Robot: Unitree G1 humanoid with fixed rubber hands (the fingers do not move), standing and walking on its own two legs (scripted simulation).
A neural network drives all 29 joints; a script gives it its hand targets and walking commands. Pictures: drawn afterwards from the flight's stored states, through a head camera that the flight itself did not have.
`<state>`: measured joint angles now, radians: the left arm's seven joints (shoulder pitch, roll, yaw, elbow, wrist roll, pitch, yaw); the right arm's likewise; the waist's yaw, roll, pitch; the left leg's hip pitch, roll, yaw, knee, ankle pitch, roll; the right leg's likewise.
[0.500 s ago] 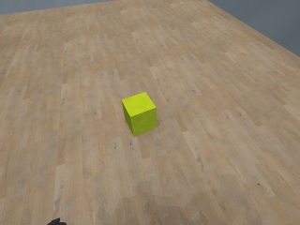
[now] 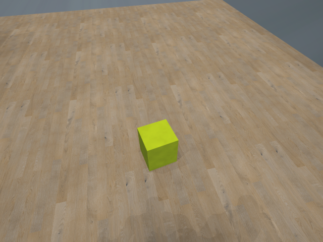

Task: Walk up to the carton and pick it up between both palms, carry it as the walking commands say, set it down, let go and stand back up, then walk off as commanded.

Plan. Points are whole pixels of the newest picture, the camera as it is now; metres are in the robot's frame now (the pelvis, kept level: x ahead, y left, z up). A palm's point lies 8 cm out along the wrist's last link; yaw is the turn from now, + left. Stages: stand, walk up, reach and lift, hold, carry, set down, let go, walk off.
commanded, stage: walk up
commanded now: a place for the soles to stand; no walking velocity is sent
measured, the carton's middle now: (157, 145) +0.86 +0.07 -0.63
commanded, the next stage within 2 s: none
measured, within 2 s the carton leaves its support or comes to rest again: neither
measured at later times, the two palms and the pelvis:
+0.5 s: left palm (73, 197) +0.28 +0.29 -0.09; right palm (307, 241) +0.18 -0.34 -0.11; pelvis +0.16 -0.02 -0.01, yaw +1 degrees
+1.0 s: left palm (73, 181) +0.34 +0.30 -0.10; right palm (287, 183) +0.33 -0.36 -0.11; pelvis +0.29 -0.03 -0.01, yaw +3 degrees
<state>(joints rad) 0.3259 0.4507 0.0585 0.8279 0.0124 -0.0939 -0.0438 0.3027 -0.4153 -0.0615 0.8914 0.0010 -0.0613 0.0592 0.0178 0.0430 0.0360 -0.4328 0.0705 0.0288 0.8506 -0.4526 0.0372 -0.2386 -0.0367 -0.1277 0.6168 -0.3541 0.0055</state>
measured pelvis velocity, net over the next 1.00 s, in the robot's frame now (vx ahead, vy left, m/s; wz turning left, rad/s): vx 0.29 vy -0.03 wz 0.05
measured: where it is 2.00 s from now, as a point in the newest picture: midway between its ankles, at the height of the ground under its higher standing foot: (174, 232)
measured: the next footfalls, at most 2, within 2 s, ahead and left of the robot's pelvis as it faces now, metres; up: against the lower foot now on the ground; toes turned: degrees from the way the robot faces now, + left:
left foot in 0.04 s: +0.11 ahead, +0.11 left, +0.00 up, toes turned +5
right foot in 0.40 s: +0.30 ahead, -0.15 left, +0.00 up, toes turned -7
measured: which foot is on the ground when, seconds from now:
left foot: up 0.00-0.02, down 0.04-0.42, up 0.44-0.62, down 0.64-0.90, up 0.92-1.00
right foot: down 0.00-0.04, up 0.06-0.38, down 0.40-0.64, up 0.66-0.88, down 0.90-1.00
